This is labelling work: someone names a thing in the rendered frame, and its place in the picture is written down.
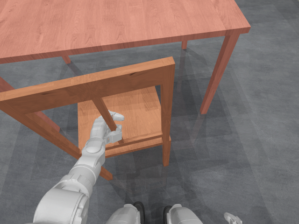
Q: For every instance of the chair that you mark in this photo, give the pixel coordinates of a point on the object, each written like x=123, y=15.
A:
x=129, y=91

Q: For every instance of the right robot hand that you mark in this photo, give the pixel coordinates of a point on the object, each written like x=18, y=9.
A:
x=232, y=219

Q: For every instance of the robot left foot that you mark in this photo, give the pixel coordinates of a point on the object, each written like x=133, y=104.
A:
x=140, y=208

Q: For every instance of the robot left upper arm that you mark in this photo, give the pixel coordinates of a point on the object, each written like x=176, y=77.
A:
x=62, y=206

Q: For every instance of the left robot hand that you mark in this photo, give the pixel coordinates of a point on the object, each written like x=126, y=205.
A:
x=101, y=130

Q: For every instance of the left robot shin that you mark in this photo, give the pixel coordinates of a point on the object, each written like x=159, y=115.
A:
x=129, y=205

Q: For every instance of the left robot forearm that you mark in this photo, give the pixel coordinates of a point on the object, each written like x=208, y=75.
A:
x=85, y=172

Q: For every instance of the table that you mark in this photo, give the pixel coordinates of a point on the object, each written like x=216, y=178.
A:
x=38, y=29

